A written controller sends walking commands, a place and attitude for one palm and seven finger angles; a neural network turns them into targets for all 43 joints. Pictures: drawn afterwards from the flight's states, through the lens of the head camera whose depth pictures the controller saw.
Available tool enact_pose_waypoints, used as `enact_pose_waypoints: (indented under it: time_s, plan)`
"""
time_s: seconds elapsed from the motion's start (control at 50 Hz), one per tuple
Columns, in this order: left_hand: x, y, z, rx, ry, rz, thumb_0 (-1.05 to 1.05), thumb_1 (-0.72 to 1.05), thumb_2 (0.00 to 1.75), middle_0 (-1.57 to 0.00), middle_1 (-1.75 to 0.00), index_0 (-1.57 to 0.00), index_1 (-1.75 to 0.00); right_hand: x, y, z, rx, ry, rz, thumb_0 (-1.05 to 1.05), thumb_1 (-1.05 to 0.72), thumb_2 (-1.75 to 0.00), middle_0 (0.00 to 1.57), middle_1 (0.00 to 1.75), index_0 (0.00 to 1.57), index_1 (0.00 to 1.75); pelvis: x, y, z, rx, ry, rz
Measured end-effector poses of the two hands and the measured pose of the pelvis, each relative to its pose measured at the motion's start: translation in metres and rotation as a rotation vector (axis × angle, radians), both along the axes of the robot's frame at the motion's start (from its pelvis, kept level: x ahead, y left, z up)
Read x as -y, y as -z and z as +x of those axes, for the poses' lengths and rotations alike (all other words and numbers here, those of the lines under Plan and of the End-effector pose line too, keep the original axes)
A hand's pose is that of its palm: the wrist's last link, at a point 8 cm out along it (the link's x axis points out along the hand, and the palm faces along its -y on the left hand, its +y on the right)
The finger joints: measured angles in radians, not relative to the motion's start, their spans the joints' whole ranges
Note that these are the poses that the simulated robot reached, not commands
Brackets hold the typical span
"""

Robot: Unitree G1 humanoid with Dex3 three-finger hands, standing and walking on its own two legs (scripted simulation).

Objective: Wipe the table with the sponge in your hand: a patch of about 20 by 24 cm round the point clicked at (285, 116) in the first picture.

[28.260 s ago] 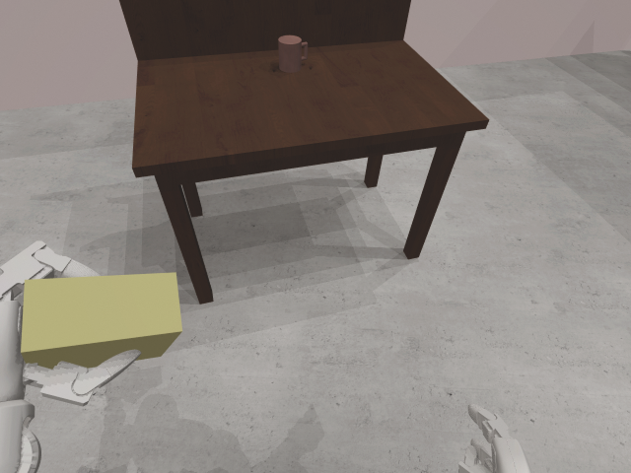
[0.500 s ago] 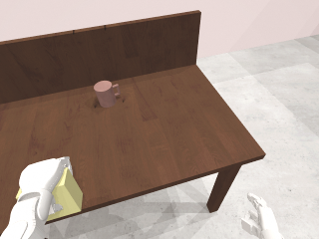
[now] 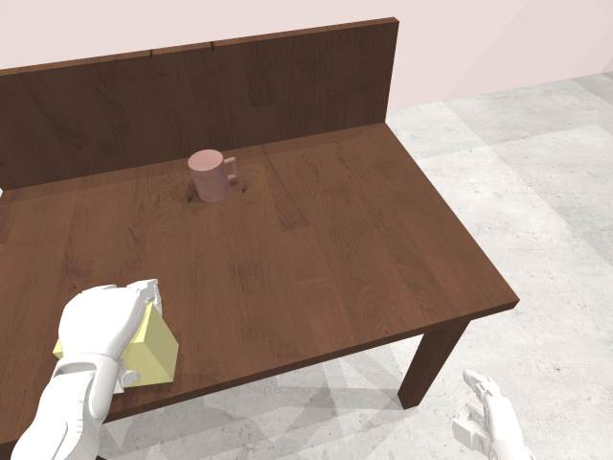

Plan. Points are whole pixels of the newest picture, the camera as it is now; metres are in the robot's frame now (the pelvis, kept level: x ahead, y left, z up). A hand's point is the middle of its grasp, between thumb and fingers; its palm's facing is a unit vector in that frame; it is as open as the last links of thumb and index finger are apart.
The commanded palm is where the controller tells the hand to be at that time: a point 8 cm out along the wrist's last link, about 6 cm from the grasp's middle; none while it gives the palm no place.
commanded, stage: move the sponge above the wiping area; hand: left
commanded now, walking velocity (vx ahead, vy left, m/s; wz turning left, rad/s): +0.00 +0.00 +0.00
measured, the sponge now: (128, 354) +0.22 +0.30 -0.02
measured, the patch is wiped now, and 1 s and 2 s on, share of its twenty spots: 0.00 0.00 0.00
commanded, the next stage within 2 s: none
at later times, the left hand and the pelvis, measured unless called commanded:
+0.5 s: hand (103, 318) +0.23 +0.32 +0.05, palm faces +0.07 +0.00 -1.00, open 9.8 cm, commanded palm +0.20 +0.32 +0.09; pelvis +0.00 -0.01 +0.00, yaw -1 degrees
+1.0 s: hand (69, 315) +0.23 +0.36 +0.06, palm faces +0.08 -0.02 -1.00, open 9.8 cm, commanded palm +0.19 +0.32 +0.09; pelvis +0.01 +0.00 +0.00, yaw -1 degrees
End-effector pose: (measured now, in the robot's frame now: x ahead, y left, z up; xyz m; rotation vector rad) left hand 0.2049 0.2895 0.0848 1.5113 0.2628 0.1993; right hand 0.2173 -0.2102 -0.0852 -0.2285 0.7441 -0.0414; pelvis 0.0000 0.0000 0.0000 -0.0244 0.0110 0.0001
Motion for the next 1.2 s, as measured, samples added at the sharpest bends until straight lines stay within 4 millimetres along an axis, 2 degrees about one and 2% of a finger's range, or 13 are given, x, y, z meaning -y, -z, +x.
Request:
enact_pose_waypoints:
  time_s: [0.1,0.2,0.34,0.44,0.5,0.56,0.66,0.76,0.86,0.96,1.04,1.14,1.2]
  plan:
    - [-0.029,-0.022,0.005,0.1,-0.178,0.033,0.0,-0.48,1.05,-0.76,-1.36,-0.76,-1.37,-0.001,0.002,-0.002,-0.023,0.025,0.048,0.01,-0.91,-0.9,0.2,0.3,0.21,0.3,0.002,-0.002,0.0,0.002,0.015,0.005]
    - [-0.052,-0.009,-0.008,-0.052,-0.349,0.002,0.0,-0.48,1.05,-0.76,-1.37,-0.76,-1.37,0.004,-0.001,-0.002,-0.025,0.034,0.061,0.01,-0.91,-0.9,0.2,0.3,0.21,0.3,0.003,-0.003,0.001,0.006,0.001,0.009]
    - [-0.017,0.024,-0.018,-0.191,-0.121,-0.073,0.0,-0.48,1.05,-0.76,-1.37,-0.76,-1.37,0.013,-0.004,0.001,0.005,0.007,-0.017,0.01,-0.91,-0.9,0.2,0.3,0.21,0.3,0.003,-0.002,0.0,0.012,-0.014,0.001]
    - [-0.005,-0.001,-0.005,-0.003,0.002,0.024,0.0,-0.48,1.05,-0.76,-1.36,-0.77,-1.37,0.012,-0.001,-0.001,-0.006,0.003,-0.032,0.01,-0.91,-0.9,0.2,0.3,0.2,0.3,0.005,0.0,-0.002,0.006,0.003,-0.002]
    - [-0.021,-0.021,0.004,0.105,-0.092,0.049,0.0,-0.48,1.05,-0.77,-1.36,-0.77,-1.37,0.011,0.002,-0.003,-0.019,0.03,0.005,0.01,-0.91,-0.9,0.2,0.3,0.21,0.3,0.006,0.0,-0.002,-0.001,0.012,0.001]
    - [-0.044,-0.026,0.006,0.105,-0.255,0.028,0.0,-0.48,1.05,-0.76,-1.37,-0.76,-1.37,0.011,0.004,-0.006,-0.037,0.053,0.04,0.01,-0.91,-0.9,0.2,0.3,0.21,0.3,0.007,-0.002,0.001,-0.006,0.016,0.007]
    - [-0.056,0.002,-0.006,-0.132,-0.359,-0.013,0.0,-0.48,1.05,-0.76,-1.37,-0.76,-1.37,0.015,0.002,-0.007,-0.036,0.058,0.047,0.01,-0.91,-0.9,0.2,0.3,0.21,0.3,0.006,-0.003,0.003,-0.001,-0.002,0.009]
    - [-0.027,0.028,-0.012,-0.229,-0.159,-0.085,0.0,-0.48,1.05,-0.76,-1.37,-0.76,-1.37,0.02,0.0,-0.006,-0.023,0.035,-0.022,0.01,-0.91,-0.9,0.2,0.3,0.21,0.3,0.004,-0.002,0.004,0.002,-0.01,0.001]
    - [-0.011,0.005,-0.004,-0.033,0.012,0.003,0.0,-0.48,1.05,-0.77,-1.37,-0.77,-1.37,0.017,0.001,-0.005,-0.03,0.019,-0.055,0.01,-0.91,-0.9,0.2,0.3,0.2,0.3,0.003,0.0,0.004,-0.003,0.006,-0.005]
    - [-0.045,-0.027,0.003,0.134,-0.181,0.048,0.0,-0.48,1.05,-0.77,-1.37,-0.77,-1.37,0.011,0.005,-0.003,-0.041,0.05,0.013,0.01,-0.91,-0.9,0.2,0.3,0.21,0.3,0.001,0.0,0.004,-0.014,0.016,-0.001]
    - [-0.064,-0.018,-0.005,0.021,-0.361,0.002,0.0,-0.48,1.05,-0.76,-1.37,-0.77,-1.38,0.005,0.003,0.0,-0.033,0.055,0.057,0.02,-0.91,-0.9,0.2,0.3,0.21,0.3,-0.001,-0.002,0.006,-0.013,0.001,0.005]
    - [-0.032,0.023,-0.011,-0.198,-0.244,-0.083,0.0,-0.48,1.05,-0.76,-1.38,-0.77,-1.38,-0.001,-0.002,0.008,0.009,0.014,0.039,0.01,-0.91,-0.9,0.2,0.3,0.2,0.3,-0.004,-0.002,0.004,-0.007,-0.021,0.003]
    - [-0.004,0.029,-0.006,-0.184,-0.076,-0.096,0.0,-0.48,1.05,-0.77,-1.38,-0.77,-1.38,-0.004,-0.004,0.009,0.017,-0.012,0.004,0.01,-0.91,-0.9,0.2,0.3,0.21,0.3,-0.003,-0.001,0.002,-0.003,-0.015,0.002]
